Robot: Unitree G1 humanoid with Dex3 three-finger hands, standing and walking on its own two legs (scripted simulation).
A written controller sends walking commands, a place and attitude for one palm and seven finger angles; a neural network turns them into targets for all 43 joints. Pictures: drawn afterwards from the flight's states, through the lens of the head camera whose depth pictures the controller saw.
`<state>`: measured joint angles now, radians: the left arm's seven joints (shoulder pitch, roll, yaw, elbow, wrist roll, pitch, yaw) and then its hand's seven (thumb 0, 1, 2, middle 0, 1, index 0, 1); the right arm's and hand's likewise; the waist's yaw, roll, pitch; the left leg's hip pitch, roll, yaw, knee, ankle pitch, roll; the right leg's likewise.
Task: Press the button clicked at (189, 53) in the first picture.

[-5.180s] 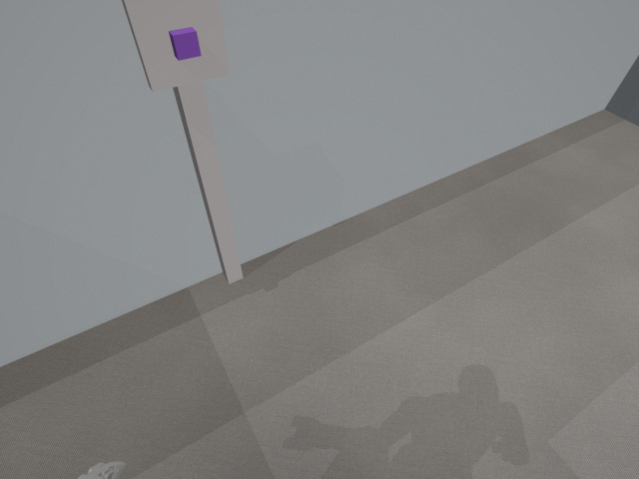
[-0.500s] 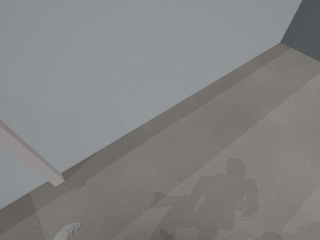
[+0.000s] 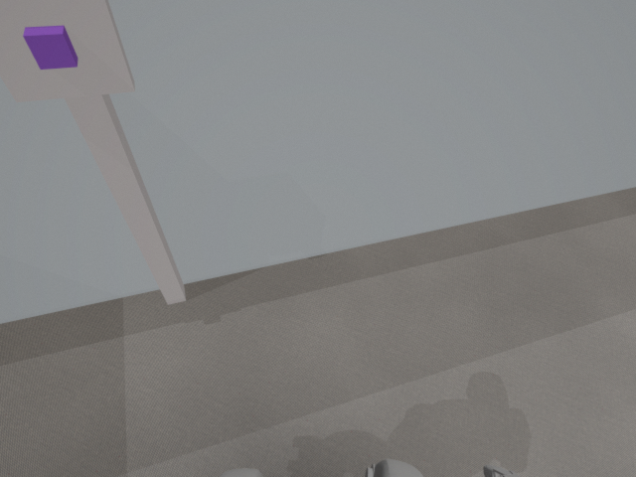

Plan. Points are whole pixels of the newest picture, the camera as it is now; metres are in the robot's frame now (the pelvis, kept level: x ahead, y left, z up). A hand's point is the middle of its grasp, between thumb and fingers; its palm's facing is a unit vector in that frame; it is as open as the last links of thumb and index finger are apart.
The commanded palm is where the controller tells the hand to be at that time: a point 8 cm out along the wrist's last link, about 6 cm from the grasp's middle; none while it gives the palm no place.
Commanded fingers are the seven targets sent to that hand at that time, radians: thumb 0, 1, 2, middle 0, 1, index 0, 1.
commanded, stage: turn to face it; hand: left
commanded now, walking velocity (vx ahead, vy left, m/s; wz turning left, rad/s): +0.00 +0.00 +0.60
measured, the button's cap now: (52, 46) +0.64 +0.45 +0.15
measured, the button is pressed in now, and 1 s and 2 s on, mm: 0 0 0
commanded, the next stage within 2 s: take the last steps up to it in 0.54 s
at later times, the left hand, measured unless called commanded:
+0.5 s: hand out of the picture +0.05 +0.17 -0.13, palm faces +0.25 -0.93 -0.28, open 7.4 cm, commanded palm none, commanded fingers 0.00 0.90 0.90 -0.20 -0.30 -0.20 -0.30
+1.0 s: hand out of the picture -0.09 +0.19 -0.16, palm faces +0.42 -0.89 -0.18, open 7.4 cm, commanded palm none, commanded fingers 0.00 0.90 0.90 -0.20 -0.30 -0.20 -0.30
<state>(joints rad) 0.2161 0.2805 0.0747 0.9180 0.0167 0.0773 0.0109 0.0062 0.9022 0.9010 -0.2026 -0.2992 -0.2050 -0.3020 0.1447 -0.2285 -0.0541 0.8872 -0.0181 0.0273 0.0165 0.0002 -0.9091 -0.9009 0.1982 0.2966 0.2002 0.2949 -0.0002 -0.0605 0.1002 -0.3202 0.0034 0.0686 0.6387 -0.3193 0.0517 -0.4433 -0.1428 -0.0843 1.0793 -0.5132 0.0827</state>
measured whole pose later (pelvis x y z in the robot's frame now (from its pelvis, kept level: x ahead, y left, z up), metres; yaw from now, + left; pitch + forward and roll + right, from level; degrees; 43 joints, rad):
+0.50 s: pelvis +0.00 -0.05 +0.01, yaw +16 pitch -1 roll +1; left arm 0.18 0.18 0.02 0.87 0.02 0.02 0.02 0.00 0.90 0.90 -0.20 -0.30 -0.21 -0.30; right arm 0.22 -0.25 -0.09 0.94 -0.02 0.08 0.02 0.00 -0.91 -0.90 0.20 0.30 0.20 0.29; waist -0.03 0.04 0.05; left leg -0.48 -0.06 -0.06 1.06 -0.42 -0.03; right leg -0.23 -0.05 -0.08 0.53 -0.28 -0.02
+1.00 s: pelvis +0.00 +0.02 +0.02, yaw +23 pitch -1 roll -1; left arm 0.32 0.24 0.04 1.08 0.03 0.03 -0.02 0.01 0.91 0.90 -0.20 -0.30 -0.20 -0.30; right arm 0.28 -0.15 -0.01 1.03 -0.02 -0.03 -0.02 0.00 -0.91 -0.90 0.20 0.30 0.20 0.30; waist 0.02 -0.05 0.02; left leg -0.06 -0.01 0.06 0.38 -0.31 0.05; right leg -0.47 -0.10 -0.08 1.03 -0.34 0.04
